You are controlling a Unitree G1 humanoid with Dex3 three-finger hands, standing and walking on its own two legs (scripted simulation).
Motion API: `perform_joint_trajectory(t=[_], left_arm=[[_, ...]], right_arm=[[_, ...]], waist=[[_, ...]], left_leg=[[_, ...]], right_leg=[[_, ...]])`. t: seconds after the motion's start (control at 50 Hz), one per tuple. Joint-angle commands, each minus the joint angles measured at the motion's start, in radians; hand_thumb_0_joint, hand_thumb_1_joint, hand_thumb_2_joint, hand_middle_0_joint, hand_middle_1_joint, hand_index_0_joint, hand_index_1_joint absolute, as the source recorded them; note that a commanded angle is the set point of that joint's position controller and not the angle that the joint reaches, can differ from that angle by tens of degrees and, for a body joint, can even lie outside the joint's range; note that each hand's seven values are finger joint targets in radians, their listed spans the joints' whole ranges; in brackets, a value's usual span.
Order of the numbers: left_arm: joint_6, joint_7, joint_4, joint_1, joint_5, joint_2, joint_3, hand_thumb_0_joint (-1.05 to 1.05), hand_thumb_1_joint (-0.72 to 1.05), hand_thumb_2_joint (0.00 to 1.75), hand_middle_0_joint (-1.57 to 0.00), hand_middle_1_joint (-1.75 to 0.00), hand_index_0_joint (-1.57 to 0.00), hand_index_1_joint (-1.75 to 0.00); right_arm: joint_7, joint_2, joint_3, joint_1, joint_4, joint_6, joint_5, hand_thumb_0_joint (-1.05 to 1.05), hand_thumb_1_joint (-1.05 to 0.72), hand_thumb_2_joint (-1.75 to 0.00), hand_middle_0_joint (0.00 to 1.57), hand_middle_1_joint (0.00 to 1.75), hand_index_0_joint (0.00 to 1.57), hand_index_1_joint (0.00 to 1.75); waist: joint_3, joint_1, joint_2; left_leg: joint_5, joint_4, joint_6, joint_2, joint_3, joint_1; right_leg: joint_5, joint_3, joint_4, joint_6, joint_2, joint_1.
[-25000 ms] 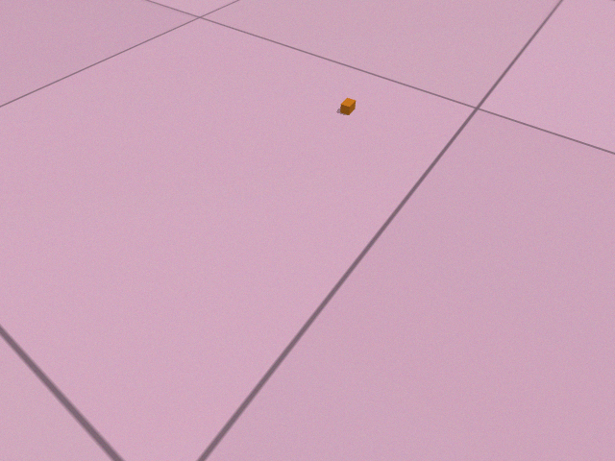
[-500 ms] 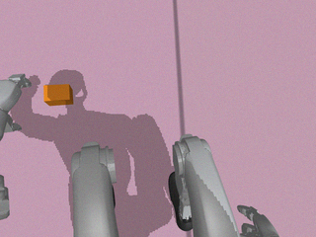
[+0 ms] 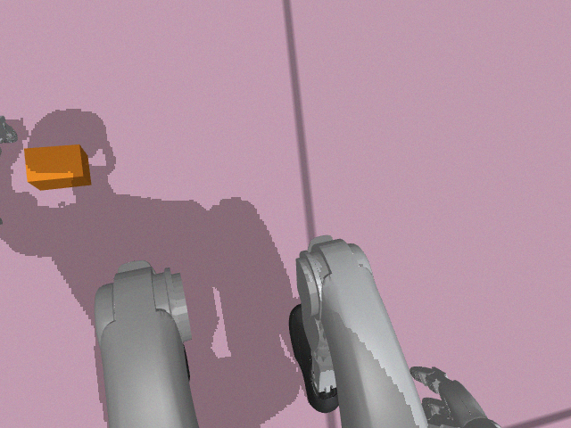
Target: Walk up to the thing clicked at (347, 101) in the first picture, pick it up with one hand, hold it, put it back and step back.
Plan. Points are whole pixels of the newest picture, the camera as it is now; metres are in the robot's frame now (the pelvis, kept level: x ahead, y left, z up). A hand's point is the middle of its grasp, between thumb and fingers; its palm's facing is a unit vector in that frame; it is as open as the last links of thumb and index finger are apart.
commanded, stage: rise first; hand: left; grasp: from above
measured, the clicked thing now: (59, 167) +0.50 +0.32 -0.31
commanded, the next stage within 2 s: approach in 1.56 s
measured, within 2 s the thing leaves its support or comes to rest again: neither
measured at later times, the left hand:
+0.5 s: hand out of the picture +0.44 +0.36 -0.18, palm faces -0.44 -0.10 -0.89, open 12.9 cm
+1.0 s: hand out of the picture +0.46 +0.37 -0.19, palm faces -0.44 -0.10 -0.89, open 13.2 cm
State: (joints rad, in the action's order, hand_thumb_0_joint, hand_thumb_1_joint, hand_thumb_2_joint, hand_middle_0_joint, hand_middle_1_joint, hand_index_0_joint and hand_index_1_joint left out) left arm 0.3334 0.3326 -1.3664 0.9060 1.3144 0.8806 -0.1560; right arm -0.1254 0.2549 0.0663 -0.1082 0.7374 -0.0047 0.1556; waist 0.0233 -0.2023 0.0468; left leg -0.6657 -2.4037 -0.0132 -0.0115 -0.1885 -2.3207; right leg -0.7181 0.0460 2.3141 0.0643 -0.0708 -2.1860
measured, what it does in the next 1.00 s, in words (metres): stands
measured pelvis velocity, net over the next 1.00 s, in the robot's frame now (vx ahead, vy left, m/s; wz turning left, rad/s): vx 0.00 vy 0.00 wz -0.04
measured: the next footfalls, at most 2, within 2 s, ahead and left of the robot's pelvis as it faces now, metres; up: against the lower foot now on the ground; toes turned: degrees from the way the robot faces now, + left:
none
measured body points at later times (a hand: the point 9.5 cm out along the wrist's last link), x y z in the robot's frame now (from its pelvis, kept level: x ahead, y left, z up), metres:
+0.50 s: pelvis +0.00 +0.00 -0.01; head +0.25 +0.10 +0.35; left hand +0.46 +0.37 -0.13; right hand +0.07 -0.27 -0.10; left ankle +0.08 +0.13 -0.30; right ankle +0.10 -0.14 -0.30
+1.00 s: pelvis +0.00 +0.00 -0.01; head +0.25 +0.11 +0.34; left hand +0.48 +0.37 -0.14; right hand +0.06 -0.27 -0.10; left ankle +0.08 +0.13 -0.30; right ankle +0.10 -0.14 -0.30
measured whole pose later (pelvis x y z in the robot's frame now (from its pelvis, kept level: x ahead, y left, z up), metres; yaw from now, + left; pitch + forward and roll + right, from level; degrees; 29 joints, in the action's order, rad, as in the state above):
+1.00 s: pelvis +0.00 +0.00 -0.01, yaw -2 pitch +31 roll -13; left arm 0.34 0.34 -1.46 0.99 1.32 0.99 -0.16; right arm -0.15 0.27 0.15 -0.11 0.71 0.00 0.18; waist -0.03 -0.26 0.06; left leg -0.68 -2.46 -0.01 -0.01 -0.22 -2.36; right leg -0.72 0.07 2.35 0.07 -0.08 -2.21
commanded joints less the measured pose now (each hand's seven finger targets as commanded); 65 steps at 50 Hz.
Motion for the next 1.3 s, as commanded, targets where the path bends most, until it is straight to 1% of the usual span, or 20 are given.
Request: perform_joint_trajectory(t=[0.0, 0.02, 0.04, 0.1, 0.3, 0.4, 0.48, 0.54, 0.56, 0.6, 0.66, 0.76, 0.78, 0.84, 0.88, 1.02, 1.08, 1.16, 1.18, 1.28], left_arm=[[-0.005, 0.042, 0.135, 0.289, -0.031, 0.300, -0.051, 0.00, -0.23, 0.74, -0.33, -0.74, -0.34, -0.73], [-0.003, 0.040, 0.132, 0.297, -0.027, 0.301, -0.047, 0.00, -0.23, 0.75, -0.33, -0.75, -0.33, -0.74], [-0.004, 0.039, 0.130, 0.291, -0.030, 0.302, -0.051, 0.00, -0.31, 0.83, -0.32, -0.71, -0.30, -0.74], [-0.004, 0.037, 0.125, 0.288, -0.026, 0.322, -0.057, 0.00, -0.28, 0.79, -0.31, -0.76, -0.31, -0.76], [0.003, 0.039, 0.098, 0.294, -0.034, 0.336, -0.058, 0.00, -0.31, 0.81, -0.27, -0.79, -0.27, -0.79], [0.007, 0.041, 0.133, 0.310, -0.029, 0.348, -0.062, 0.00, -0.33, 0.83, -0.26, -0.80, -0.26, -0.80], [0.008, 0.045, 0.128, 0.306, -0.030, 0.351, -0.067, 0.00, -0.35, 0.84, -0.25, -0.82, -0.24, -0.82], [0.009, 0.048, 0.105, 0.307, -0.029, 0.347, -0.067, 0.00, -0.34, 0.84, -0.25, -0.81, -0.25, -0.82], [0.005, 0.044, 0.091, 0.299, -0.023, 0.340, -0.051, 0.00, -0.35, 0.85, -0.25, -0.82, -0.24, -0.82], [0.007, 0.050, 0.107, 0.324, -0.023, 0.359, -0.066, 0.00, -0.34, 0.84, -0.25, -0.82, -0.25, -0.82], [0.001, 0.049, 0.104, 0.332, -0.017, 0.364, -0.057, 0.00, -0.36, 0.85, -0.24, -0.83, -0.24, -0.83], [0.004, 0.048, 0.063, 0.347, -0.015, 0.368, -0.044, 0.00, -0.35, 0.85, -0.24, -0.83, -0.24, -0.83], [0.004, 0.048, 0.044, 0.342, -0.015, 0.362, -0.045, 0.00, -0.36, 0.86, -0.24, -0.82, -0.24, -0.82], [0.003, 0.049, 0.057, 0.352, -0.012, 0.389, -0.050, 0.00, -0.37, 0.87, -0.24, -0.84, -0.23, -0.84], [0.006, 0.049, 0.060, 0.374, -0.019, 0.378, -0.042, 0.00, -0.38, 0.87, -0.22, -0.85, -0.22, -0.86], [0.006, 0.046, 0.032, 0.349, -0.005, 0.413, -0.049, 0.00, -0.37, 0.86, -0.24, -0.84, -0.23, -0.85], [0.005, 0.042, 0.055, 0.349, -0.016, 0.426, -0.061, 0.00, -0.38, 0.87, -0.24, -0.83, -0.23, -0.84], [0.001, 0.030, 0.094, 0.359, -0.014, 0.409, -0.046, 0.00, -0.37, 0.86, -0.24, -0.83, -0.23, -0.84], [-0.001, 0.030, 0.090, 0.348, -0.022, 0.427, -0.063, 0.00, -0.38, 0.87, -0.25, -0.82, -0.24, -0.83], [0.001, 0.018, 0.092, 0.345, -0.025, 0.386, -0.034, 0.00, -0.40, 0.89, -0.23, -0.83, -0.22, -0.84]], right_arm=[[0.014, 0.270, -0.072, -0.197, -0.010, 0.002, 0.001, 0.00, -0.91, -0.90, 0.20, 0.30, 0.20, 0.30], [0.013, 0.271, -0.072, -0.199, -0.014, 0.001, 0.002, 0.00, -0.90, -0.90, 0.20, 0.30, 0.20, 0.30], [0.011, 0.271, -0.066, -0.203, -0.014, 0.000, 0.005, 0.00, -0.91, -0.90, 0.20, 0.30, 0.20, 0.30], [0.011, 0.269, -0.059, -0.197, -0.019, -0.003, 0.006, 0.00, -0.91, -0.90, 0.20, 0.30, 0.20, 0.30], [0.005, 0.281, -0.046, -0.199, -0.022, -0.003, 0.010, 0.00, -0.90, -0.90, 0.20, 0.30, 0.20, 0.30], [0.004, 0.286, -0.047, -0.207, -0.018, -0.004, 0.011, 0.00, -0.91, -0.90, 0.20, 0.30, 0.20, 0.30], [-0.001, 0.286, -0.042, -0.210, -0.016, -0.005, 0.013, 0.00, -0.90, -0.90, 0.20, 0.30, 0.20, 0.30], [-0.003, 0.290, -0.040, -0.209, -0.022, -0.008, 0.014, 0.00, -0.90, -0.90, 0.20, 0.30, 0.20, 0.30], [-0.003, 0.288, -0.040, -0.204, -0.019, -0.006, 0.012, 0.00, -0.91, -0.90, 0.20, 0.30, 0.20, 0.30], [-0.003, 0.292, -0.036, -0.208, -0.018, -0.007, 0.015, 0.00, -0.90, -0.90, 0.20, 0.30, 0.20, 0.30], [-0.005, 0.291, -0.029, -0.207, -0.020, -0.007, 0.017, 0.00, -0.91, -0.90, 0.20, 0.30, 0.20, 0.30], [-0.003, 0.298, -0.021, -0.190, -0.030, -0.006, 0.019, 0.00, -0.90, -0.90, 0.20, 0.30, 0.20, 0.30], [-0.005, 0.300, -0.018, -0.198, -0.029, -0.006, 0.021, 0.00, -0.90, -0.90, 0.20, 0.30, 0.20, 0.30], [-0.003, 0.300, -0.014, -0.196, -0.031, -0.004, 0.019, 0.00, -0.90, -0.90, 0.20, 0.30, 0.20, 0.30], [-0.004, 0.303, -0.011, -0.201, -0.032, -0.002, 0.023, 0.00, -0.90, -0.90, 0.20, 0.30, 0.20, 0.30], [-0.004, 0.305, 0.006, -0.201, -0.036, -0.001, 0.030, 0.00, -0.90, -0.90, 0.20, 0.30, 0.20, 0.30], [-0.005, 0.314, 0.005, -0.201, -0.039, -0.002, 0.024, 0.00, -0.91, -0.90, 0.20, 0.30, 0.20, 0.30], [-0.006, 0.309, 0.004, -0.208, -0.045, -0.005, 0.025, 0.00, -0.90, -0.90, 0.20, 0.30, 0.20, 0.30], [-0.006, 0.312, 0.000, -0.201, -0.042, -0.005, 0.020, 0.00, -0.91, -0.90, 0.20, 0.30, 0.20, 0.30], [-0.009, 0.308, 0.000, -0.211, -0.046, -0.005, 0.021, 0.00, -0.90, -0.90, 0.20, 0.30, 0.20, 0.30]], waist=[[0.670, 0.009, -0.362], [0.678, -0.004, -0.370], [0.678, 0.000, -0.376], [0.667, 0.007, -0.377], [0.625, -0.015, -0.365], [0.680, -0.016, -0.391], [0.662, -0.022, -0.406], [0.637, -0.029, -0.402], [0.632, -0.028, -0.409], [0.651, -0.031, -0.407], [0.662, -0.034, -0.406], [0.601, -0.046, -0.414], [0.589, -0.056, -0.407], [0.614, -0.044, -0.414], [0.607, -0.061, -0.405], [0.611, -0.056, -0.421], [0.612, -0.050, -0.458], [0.634, -0.059, -0.455], [0.625, -0.045, -0.455], [0.601, -0.068, -0.436]], left_leg=[[0.180, 0.245, 0.032, -0.007, 0.108, 0.618], [0.188, 0.237, 0.031, -0.010, 0.106, 0.613], [0.195, 0.239, 0.031, -0.008, 0.105, 0.616], [0.164, 0.234, 0.032, -0.006, 0.111, 0.581], [0.127, 0.224, 0.034, -0.006, 0.105, 0.541], [0.201, 0.207, 0.031, -0.011, 0.098, 0.604], [0.228, 0.209, 0.029, -0.011, 0.093, 0.603], [0.208, 0.216, 0.028, -0.011, 0.086, 0.596], [0.201, 0.214, 0.027, -0.013, 0.088, 0.601], [0.213, 0.206, 0.028, -0.013, 0.088, 0.601], [0.232, 0.190, 0.032, -0.014, 0.095, 0.599], [0.151, 0.211, 0.028, -0.015, 0.082, 0.566], [0.153, 0.213, 0.027, -0.011, 0.079, 0.564], [0.167, 0.201, 0.030, -0.011, 0.085, 0.570], [0.157, 0.202, 0.029, -0.011, 0.080, 0.560], [0.198, 0.185, 0.030, -0.013, 0.083, 0.568], [0.207, 0.205, 0.023, -0.015, 0.071, 0.601], [0.211, 0.199, 0.026, -0.016, 0.073, 0.597], [0.203, 0.200, 0.027, -0.016, 0.076, 0.596], [0.187, 0.204, 0.027, -0.017, 0.065, 0.578]], right_leg=[[0.239, 0.128, -0.210, -0.091, -0.003, 0.217], [0.249, 0.133, -0.205, -0.090, -0.007, 0.219], [0.251, 0.133, -0.204, -0.090, -0.006, 0.222], [0.230, 0.133, -0.210, -0.092, -0.010, 0.229], [0.206, 0.141, -0.203, -0.091, -0.012, 0.221], [0.262, 0.142, -0.195, -0.088, -0.014, 0.231], [0.280, 0.147, -0.181, -0.088, -0.012, 0.229], [0.263, 0.154, -0.178, -0.089, -0.010, 0.212], [0.257, 0.151, -0.182, -0.091, -0.012, 0.204], [0.271, 0.152, -0.181, -0.088, -0.012, 0.217], [0.293, 0.146, -0.186, -0.086, -0.016, 0.238], [0.226, 0.159, -0.179, -0.090, -0.014, 0.191], [0.227, 0.162, -0.174, -0.089, -0.011, 0.192], [0.241, 0.154, -0.180, -0.090, -0.014, 0.210], [0.237, 0.159, -0.178, -0.088, -0.013, 0.205], [0.269, 0.158, -0.172, -0.085, -0.017, 0.228], [0.266, 0.163, -0.164, -0.088, -0.013, 0.208], [0.277, 0.164, -0.170, -0.087, -0.017, 0.221], [0.267, 0.160, -0.169, -0.088, -0.014, 0.214], [0.259, 0.166, -0.173, -0.087, -0.014, 0.202]])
